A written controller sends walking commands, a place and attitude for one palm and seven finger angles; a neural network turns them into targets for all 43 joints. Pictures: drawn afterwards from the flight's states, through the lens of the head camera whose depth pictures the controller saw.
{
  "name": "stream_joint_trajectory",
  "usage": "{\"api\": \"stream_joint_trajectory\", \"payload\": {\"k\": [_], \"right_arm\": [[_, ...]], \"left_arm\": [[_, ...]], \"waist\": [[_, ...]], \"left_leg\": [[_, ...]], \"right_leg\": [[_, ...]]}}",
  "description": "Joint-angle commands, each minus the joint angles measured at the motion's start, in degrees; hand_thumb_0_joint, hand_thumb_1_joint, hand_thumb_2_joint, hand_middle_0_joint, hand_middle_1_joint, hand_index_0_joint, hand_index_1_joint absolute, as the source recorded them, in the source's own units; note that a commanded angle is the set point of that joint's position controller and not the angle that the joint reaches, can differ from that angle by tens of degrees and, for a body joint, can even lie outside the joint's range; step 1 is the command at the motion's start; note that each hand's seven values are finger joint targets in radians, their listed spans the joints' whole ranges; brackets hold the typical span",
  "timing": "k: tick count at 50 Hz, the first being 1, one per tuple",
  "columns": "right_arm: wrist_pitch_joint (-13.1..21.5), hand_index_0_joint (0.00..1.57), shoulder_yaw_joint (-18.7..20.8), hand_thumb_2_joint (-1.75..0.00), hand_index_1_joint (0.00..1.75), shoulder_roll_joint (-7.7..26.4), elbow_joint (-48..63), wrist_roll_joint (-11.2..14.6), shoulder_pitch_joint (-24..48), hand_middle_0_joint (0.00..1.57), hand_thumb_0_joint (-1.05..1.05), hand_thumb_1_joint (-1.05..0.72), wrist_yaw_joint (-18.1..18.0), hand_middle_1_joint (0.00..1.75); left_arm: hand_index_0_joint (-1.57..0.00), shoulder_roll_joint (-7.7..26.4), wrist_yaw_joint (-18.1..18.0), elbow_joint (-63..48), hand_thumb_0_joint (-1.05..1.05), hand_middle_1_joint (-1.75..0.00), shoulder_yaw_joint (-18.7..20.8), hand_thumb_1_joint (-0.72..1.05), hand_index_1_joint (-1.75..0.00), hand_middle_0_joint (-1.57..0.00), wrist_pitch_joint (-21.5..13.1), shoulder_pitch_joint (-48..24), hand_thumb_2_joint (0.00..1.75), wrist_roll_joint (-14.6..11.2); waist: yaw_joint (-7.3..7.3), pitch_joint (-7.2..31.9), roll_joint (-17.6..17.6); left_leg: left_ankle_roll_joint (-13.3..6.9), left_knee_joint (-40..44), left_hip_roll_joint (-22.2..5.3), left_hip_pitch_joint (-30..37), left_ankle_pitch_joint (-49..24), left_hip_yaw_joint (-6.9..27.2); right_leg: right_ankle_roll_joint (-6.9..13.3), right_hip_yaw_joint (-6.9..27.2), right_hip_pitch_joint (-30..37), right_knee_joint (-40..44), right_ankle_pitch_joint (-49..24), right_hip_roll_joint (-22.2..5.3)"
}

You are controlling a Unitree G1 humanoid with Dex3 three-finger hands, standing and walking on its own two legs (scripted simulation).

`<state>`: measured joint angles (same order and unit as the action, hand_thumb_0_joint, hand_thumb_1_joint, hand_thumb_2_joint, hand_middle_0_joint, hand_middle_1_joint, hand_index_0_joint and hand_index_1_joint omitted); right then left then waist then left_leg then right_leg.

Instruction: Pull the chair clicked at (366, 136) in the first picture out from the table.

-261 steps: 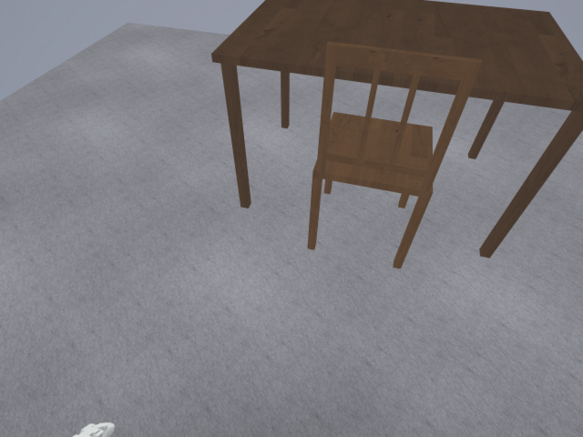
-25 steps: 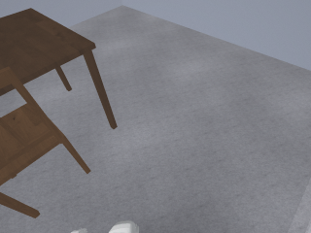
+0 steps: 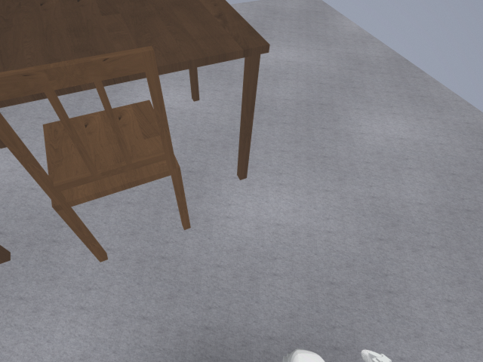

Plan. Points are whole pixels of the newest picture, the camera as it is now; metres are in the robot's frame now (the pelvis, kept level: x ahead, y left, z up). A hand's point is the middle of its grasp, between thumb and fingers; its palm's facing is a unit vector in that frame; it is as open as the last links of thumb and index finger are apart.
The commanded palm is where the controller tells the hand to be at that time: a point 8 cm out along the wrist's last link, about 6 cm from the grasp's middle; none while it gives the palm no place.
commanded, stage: turn to face it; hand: left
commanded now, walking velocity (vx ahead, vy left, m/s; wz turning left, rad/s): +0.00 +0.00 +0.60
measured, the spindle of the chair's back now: (74, 137) +0.60 +0.49 -0.09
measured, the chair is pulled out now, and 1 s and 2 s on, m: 0.00 0.00 0.00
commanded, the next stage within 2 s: take the last steps up to it in 0.72 s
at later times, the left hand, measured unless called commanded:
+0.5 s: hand out of the picture +0.00 +0.17 -0.16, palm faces +0.31 -0.92 -0.25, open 7.4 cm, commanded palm none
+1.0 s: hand out of the picture -0.03 +0.20 -0.16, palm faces +0.42 -0.88 -0.23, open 7.4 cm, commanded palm none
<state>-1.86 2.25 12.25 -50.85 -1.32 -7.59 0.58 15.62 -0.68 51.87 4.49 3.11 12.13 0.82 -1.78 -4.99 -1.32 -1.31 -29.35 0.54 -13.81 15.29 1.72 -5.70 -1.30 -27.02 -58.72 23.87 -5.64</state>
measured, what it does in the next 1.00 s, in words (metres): steps on the spot, turning left: right foot, then left foot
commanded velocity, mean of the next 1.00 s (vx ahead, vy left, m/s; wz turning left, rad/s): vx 0.06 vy -0.01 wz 0.33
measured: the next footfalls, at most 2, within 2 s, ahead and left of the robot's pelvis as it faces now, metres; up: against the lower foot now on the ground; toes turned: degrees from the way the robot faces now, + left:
right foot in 0.16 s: +0.07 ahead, -0.14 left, +0.00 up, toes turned +3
left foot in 0.60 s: -0.01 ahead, +0.10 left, +0.00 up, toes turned +24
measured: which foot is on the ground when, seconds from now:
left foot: down 0.00-0.16, up 0.18-0.58, down 0.60-1.00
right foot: up 0.00-0.14, down 0.16-0.60, up 0.62-1.00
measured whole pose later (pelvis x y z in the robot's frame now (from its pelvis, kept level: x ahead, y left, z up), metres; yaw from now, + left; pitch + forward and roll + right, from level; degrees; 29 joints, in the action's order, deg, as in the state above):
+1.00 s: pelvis +0.00 +0.00 +0.00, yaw +24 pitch -1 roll +0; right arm -0.6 1.9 9.9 -56.7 -1.9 -13.6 -0.8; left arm 11.6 -0.2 56.6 2.4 2.0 13.5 1.4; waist 0.2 -1.6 -0.1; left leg -2.7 -25.1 2.0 -9.2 14.6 -0.5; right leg -2.3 -3.2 -17.6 -42.6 24.5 -2.8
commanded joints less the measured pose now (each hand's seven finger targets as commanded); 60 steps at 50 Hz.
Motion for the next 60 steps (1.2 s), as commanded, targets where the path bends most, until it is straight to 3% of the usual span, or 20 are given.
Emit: {"api": "stream_joint_trajectory", "payload": {"k": [1,6,7,8,9,13,22,27,28,29,30,32,36,41,47,51,52,53,54,60], "right_arm": [[0.8,0.2,4.3,-0.9,0.3,13.1,3.1,0.0,-2.2,0.2,0.0,-0.9,-0.7,0.3],[0.4,0.2,4.7,-0.9,0.3,12.3,4.1,0.4,0.2,0.2,0.0,-0.9,-0.7,0.3],[0.5,0.2,4.4,-0.9,0.3,9.6,4.5,0.9,-0.6,0.2,0.0,-0.9,-0.4,0.3],[0.6,0.2,3.6,-0.9,0.3,4.8,5.9,1.1,-2.3,0.2,0.0,-0.9,-0.2,0.3],[-0.1,0.2,4.5,-0.9,0.3,8.0,5.5,0.3,-2.5,0.2,0.0,-0.9,-0.4,0.3],[-1.3,0.2,4.3,-0.9,0.3,7.2,2.2,-0.2,-3.3,0.2,0.0,-0.9,1.1,0.3],[-1.1,0.2,2.5,-0.9,0.3,4.4,2.5,0.4,2.4,0.2,0.0,-0.9,1.1,0.3],[0.4,0.2,1.8,-0.9,0.3,4.8,1.0,0.6,-3.1,0.2,0.0,-0.9,0.3,0.3],[0.9,0.2,2.3,-0.9,0.3,6.9,0.3,0.5,-5.7,0.2,0.0,-0.9,0.3,0.3],[1.2,0.2,3.5,-0.9,0.3,13.0,0.6,0.1,-7.3,0.2,0.0,-0.9,0.2,0.3],[0.9,0.2,4.2,-0.9,0.3,16.7,0.4,0.2,-10.0,0.2,0.0,-0.9,-0.2,0.3],[1.1,0.2,3.5,-0.9,0.3,14.0,-0.8,-0.1,-8.6,0.2,0.0,-0.9,-1.7,0.3],[1.8,0.2,1.8,-0.9,0.3,9.4,0.1,0.4,-2.7,0.2,0.0,-0.9,-2.0,0.3],[1.6,0.2,1.9,-0.9,0.3,8.9,-1.4,0.4,-5.1,0.2,0.0,-0.9,-2.0,0.3],[2.2,0.2,2.4,-0.9,0.3,8.2,-3.5,-0.5,-8.1,0.2,0.0,-0.9,-1.8,0.3],[2.5,0.2,1.8,-0.9,0.3,6.1,-5.0,0.0,-7.5,0.2,0.0,-0.9,-1.7,0.3],[2.8,0.2,1.3,-0.9,0.3,3.4,-5.1,0.5,-8.1,0.2,0.0,-0.9,-1.7,0.3],[3.3,0.2,0.4,-0.9,0.3,0.1,-3.3,0.8,-7.1,0.2,0.0,-0.9,-1.3,0.3],[2.9,0.2,1.2,-0.9,0.3,3.7,-1.5,0.1,-3.3,0.2,0.0,-0.9,-0.9,0.3],[2.3,0.2,2.1,-0.9,0.3,0.8,-6.2,-0.3,-8.3,0.2,0.0,-0.9,0.4,0.3]], "left_arm": [[-0.2,3.4,-0.2,-6.0,0.0,-0.3,0.7,0.9,-0.3,-0.2,-1.6,-2.1,0.9,-0.3],[-0.2,3.7,-0.6,-5.5,0.0,-0.3,0.9,0.9,-0.3,-0.2,-3.0,4.1,0.9,-0.7],[-0.2,6.8,-1.0,-5.1,0.0,-0.3,1.5,0.9,-0.3,-0.2,-3.8,6.7,0.9,-0.2],[-0.2,12.8,-1.4,-5.5,0.0,-0.3,2.7,0.9,-0.3,-0.2,-4.2,7.3,0.9,0.9],[-0.2,12.6,-1.5,-6.2,0.0,-0.3,2.3,0.9,-0.3,-0.2,-3.7,6.5,0.9,0.2],[-0.2,5.5,-1.2,-8.0,0.0,-0.3,0.5,0.9,-0.3,-0.2,-3.7,-3.0,0.9,0.3],[-0.2,8.4,-1.3,-3.5,0.0,-0.3,1.1,0.9,-0.3,-0.2,-3.4,5.6,0.9,1.0],[-0.2,9.0,-1.1,-1.8,0.0,-0.3,1.7,0.9,-0.3,-0.2,-2.8,4.4,0.9,0.6],[-0.2,7.9,-0.9,-1.8,0.0,-0.3,1.5,0.9,-0.3,-0.2,-2.5,4.2,0.9,0.0],[-0.2,4.6,-0.5,-3.2,0.0,-0.3,0.9,0.9,-0.3,-0.2,-2.0,5.5,0.9,-0.3],[-0.2,1.9,-0.6,-5.1,0.0,-0.3,-0.4,0.9,-0.3,-0.2,-1.8,2.8,0.9,0.0],[-0.2,2.3,-1.0,-3.6,0.0,-0.3,-0.1,0.9,-0.3,-0.2,-1.2,-1.4,0.9,0.0],[-0.2,2.7,-0.2,0.6,0.0,-0.3,0.0,0.9,-0.3,-0.2,-1.3,3.4,0.9,-0.1],[-0.2,1.7,-0.5,0.7,0.0,-0.3,-0.5,0.9,-0.3,-0.2,-1.0,1.8,0.9,-0.2],[-0.2,-0.4,0.7,0.5,0.0,-0.3,-1.5,0.9,-0.3,-0.2,-2.4,-0.1,0.9,0.7],[-0.2,-0.9,0.9,4.4,0.0,-0.3,-1.3,0.9,-0.3,-0.2,-4.0,8.5,0.9,0.9],[-0.2,1.6,0.5,5.5,0.0,-0.3,-0.7,0.9,-0.3,-0.2,-4.7,11.9,0.9,1.2],[-0.2,6.0,0.0,6.4,0.0,-0.3,0.2,0.9,-0.3,-0.2,-4.9,15.8,0.9,1.4],[-0.2,7.2,-0.4,6.5,0.0,-0.3,0.6,0.9,-0.3,-0.2,-5.1,18.6,0.9,0.6],[-0.2,-1.2,-0.6,6.4,0.0,-0.3,-1.3,0.9,-0.3,-0.2,-7.1,11.0,0.9,0.3]], "waist": [[3.11,6.5,10.9],[-0.32,8.7,10.2],[-1.47,9.8,2.5],[-1.38,9.9,-16.8],[-1.17,9.2,-13.1],[2.99,1.8,-9.3],[-1.2,4.4,-9.4],[1.34,8.6,-9.6],[3.09,10.0,-4.1],[3.81,11.6,12.0],[5.36,10.1,19.0],[5.2,7.0,15.5],[1.62,6.3,10.4],[2.49,5.1,8.4],[3.89,1.5,9.5],[-0.18,0.7,4.4],[-1.55,1.1,-2.5],[-3.22,-0.1,-15.4],[-4.73,-1.9,-12.9],[2.41,-3.6,-3.5]], "left_leg": [[-8.7,7.8,-12.5,4.4,-23.2,14.0],[-5.5,0.0,-8.9,-3.0,-22.7,15.9],[-2.2,-7.0,-5.1,-10.0,-11.3,13.3],[3.2,-21.9,4.5,-21.7,16.2,1.7],[2.8,-33.2,1.7,-19.8,19.7,4.4],[4.1,-44.9,-1.7,-19.1,6.2,1.3],[4.8,-22.9,-1.8,-13.4,10.8,-5.0],[3.0,-1.4,-0.5,0.0,1.9,-7.6],[2.1,6.1,-2.4,7.7,-6.3,-5.5],[-3.2,8.6,-15.7,17.1,-20.5,11.4],[-10.4,9.8,-25.0,14.7,-36.1,19.4],[-11.2,9.3,-20.7,10.0,-34.4,15.7],[-7.9,9.6,-13.6,8.5,-35.1,5.7],[-9.0,10.9,-14.0,9.4,-31.7,7.3],[-10.1,17.3,-14.5,4.0,8.2,14.4],[-6.3,10.2,-9.5,-7.2,17.2,11.0],[-3.8,-0.3,-5.2,-14.6,16.7,6.7],[-1.0,-14.6,1.8,-24.0,17.3,-2.6],[-0.9,-24.3,-0.5,-26.2,18.6,-1.0],[1.0,-33.2,-5.5,-22.1,-1.2,-2.3]], "right_leg": [[0.2,0.3,0.7,7.9,1.0,2.0],[1.3,-0.9,17.5,30.1,-10.0,4.5],[2.6,4.9,26.1,38.6,-13.9,-1.9],[9.1,22.2,31.4,42.4,-21.2,-19.4],[13.0,21.6,22.9,42.6,-21.1,-24.0],[11.0,5.5,12.8,42.3,-14.7,-12.8],[13.2,-0.5,21.2,38.5,-31.2,-14.7],[9.9,-4.5,20.3,29.6,-34.8,-13.6],[7.0,-6.8,15.5,23.2,-29.8,-11.8],[2.8,-9.3,1.3,12.0,-7.2,-4.7],[1.5,-6.0,-5.0,3.2,14.8,-1.5],[2.2,0.4,-6.2,-5.2,9.3,-1.3],[1.6,-0.2,-2.4,-4.9,-1.0,-0.5],[1.2,-0.5,-0.4,2.4,-1.0,0.6],[3.5,-1.6,4.1,15.4,1.6,2.1],[4.6,-2.6,22.5,34.4,-5.9,3.9],[6.5,5.8,30.0,40.7,1.2,-2.0],[11.8,23.4,32.6,49.1,11.0,-14.3],[15.9,30.9,26.8,53.9,18.7,-19.4],[13.6,7.9,17.7,52.0,-4.9,-9.3]]}}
